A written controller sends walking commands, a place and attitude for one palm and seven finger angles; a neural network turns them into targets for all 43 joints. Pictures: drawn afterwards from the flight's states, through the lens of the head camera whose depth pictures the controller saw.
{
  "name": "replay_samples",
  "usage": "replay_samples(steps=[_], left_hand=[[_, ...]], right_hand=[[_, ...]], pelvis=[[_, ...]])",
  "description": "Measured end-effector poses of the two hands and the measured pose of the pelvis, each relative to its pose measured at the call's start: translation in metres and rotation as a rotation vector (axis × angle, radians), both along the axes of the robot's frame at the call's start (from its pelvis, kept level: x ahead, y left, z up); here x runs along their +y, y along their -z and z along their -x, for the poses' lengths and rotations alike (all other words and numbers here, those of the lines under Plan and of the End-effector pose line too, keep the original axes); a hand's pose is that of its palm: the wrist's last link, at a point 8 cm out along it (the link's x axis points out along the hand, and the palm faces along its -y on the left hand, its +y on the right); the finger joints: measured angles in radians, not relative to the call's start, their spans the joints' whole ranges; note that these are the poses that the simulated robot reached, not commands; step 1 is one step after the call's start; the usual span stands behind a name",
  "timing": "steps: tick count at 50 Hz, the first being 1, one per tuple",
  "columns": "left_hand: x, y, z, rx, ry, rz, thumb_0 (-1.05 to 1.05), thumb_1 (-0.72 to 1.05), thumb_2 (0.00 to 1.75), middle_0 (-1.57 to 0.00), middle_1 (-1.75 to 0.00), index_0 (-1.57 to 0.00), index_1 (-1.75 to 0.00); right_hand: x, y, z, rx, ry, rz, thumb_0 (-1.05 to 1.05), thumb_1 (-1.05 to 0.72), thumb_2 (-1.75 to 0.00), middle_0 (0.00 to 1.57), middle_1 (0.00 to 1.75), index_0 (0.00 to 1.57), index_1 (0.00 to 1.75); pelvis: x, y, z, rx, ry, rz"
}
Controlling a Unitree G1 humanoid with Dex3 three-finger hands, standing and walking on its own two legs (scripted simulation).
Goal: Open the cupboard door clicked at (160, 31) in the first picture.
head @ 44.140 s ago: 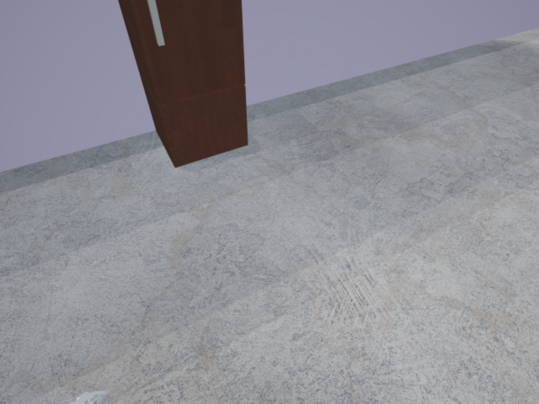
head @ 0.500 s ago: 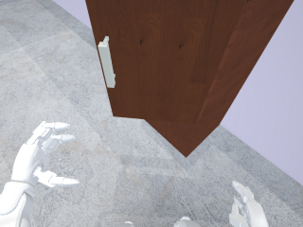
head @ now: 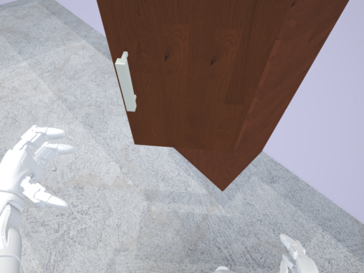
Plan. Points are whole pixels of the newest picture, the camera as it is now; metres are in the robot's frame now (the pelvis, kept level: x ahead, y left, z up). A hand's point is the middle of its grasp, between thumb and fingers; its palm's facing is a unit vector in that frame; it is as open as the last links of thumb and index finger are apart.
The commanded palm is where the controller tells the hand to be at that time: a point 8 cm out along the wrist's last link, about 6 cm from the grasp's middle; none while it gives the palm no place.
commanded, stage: raise the hand with hooked fingers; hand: left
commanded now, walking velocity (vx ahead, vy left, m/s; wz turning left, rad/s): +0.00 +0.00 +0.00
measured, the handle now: (128, 82) +0.59 +0.20 +0.05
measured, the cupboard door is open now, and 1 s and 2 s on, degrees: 42 42 42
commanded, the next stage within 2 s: move the hooked fingers beside the handle in 0.40 s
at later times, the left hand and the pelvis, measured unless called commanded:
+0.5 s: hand (55, 174) +0.28 +0.27 +0.07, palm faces +0.00 -1.00 -0.04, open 14.0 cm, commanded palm +0.26 +0.32 +0.07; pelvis -0.01 +0.00 +0.00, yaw +0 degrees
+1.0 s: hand (71, 142) +0.36 +0.27 +0.07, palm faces -0.01 -1.00 -0.02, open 14.0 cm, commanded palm +0.34 +0.32 +0.07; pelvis -0.01 +0.00 -0.01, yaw -1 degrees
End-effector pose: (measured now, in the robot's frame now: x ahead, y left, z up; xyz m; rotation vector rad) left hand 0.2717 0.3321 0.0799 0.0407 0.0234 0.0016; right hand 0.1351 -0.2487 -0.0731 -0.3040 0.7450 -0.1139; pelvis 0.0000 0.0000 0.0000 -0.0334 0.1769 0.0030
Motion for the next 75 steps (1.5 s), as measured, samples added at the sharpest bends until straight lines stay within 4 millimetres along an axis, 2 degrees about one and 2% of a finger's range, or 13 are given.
replay_samples(steps=[9,23,30,40,57,75], left_hand=[[-0.006,0.006,0.002,0.004,0.007,0.007,-0.01,-0.50,0.30,-0.30,-1.20,-0.30,-1.20],[-0.004,0.003,0.009,-0.003,0.000,0.007,-0.01,-0.50,0.30,-0.30,-1.20,-0.30,-1.20],[-0.004,0.004,0.006,-0.005,-0.004,0.011,-0.01,-0.50,0.30,-0.30,-1.20,-0.30,-1.20],[-0.010,0.002,-0.037,-0.014,0.029,0.020,-0.01,-0.50,0.30,-0.30,-1.20,-0.30,-1.20],[-0.004,0.010,-0.092,0.003,0.019,0.032,-0.01,-0.50,0.30,-0.30,-1.20,-0.30,-1.20],[-0.010,0.009,-0.151,0.001,0.042,0.034,-0.01,-0.50,0.30,-0.30,-1.20,-0.30,-1.20]], right_hand=[[-0.003,-0.003,0.007,0.003,0.013,0.004,0.01,-0.90,-0.90,0.20,0.30,0.21,0.30],[0.007,-0.002,0.000,-0.024,-0.010,-0.018,0.01,-0.90,-0.90,0.20,0.30,0.21,0.30],[0.007,0.000,-0.001,-0.025,-0.022,-0.010,0.01,-0.90,-0.90,0.21,0.30,0.21,0.30],[-0.003,0.007,0.016,0.041,0.009,0.015,0.01,-0.90,-0.90,0.21,0.30,0.21,0.30],[-0.023,0.023,0.081,0.269,0.120,0.047,0.01,-0.90,-0.90,0.20,0.30,0.21,0.30],[-0.015,0.031,0.115,0.418,0.183,0.055,0.01,-0.90,-0.90,0.20,0.30,0.21,0.30]], pelvis=[[0.001,-0.001,0.002,-0.002,0.009,-0.004],[0.000,0.000,0.006,-0.012,0.002,-0.002],[-0.001,0.001,0.008,-0.011,-0.003,-0.003],[-0.003,0.004,0.012,0.014,-0.001,-0.004],[-0.003,0.010,0.012,0.078,0.021,-0.002],[0.006,0.017,0.014,0.138,0.030,0.010]])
